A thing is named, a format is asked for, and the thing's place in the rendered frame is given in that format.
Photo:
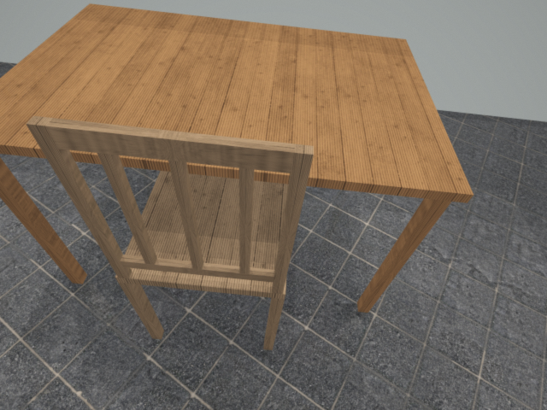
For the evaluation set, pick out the chair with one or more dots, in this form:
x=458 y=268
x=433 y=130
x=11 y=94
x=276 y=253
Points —
x=196 y=232

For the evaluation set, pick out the table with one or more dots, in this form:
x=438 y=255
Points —
x=360 y=100

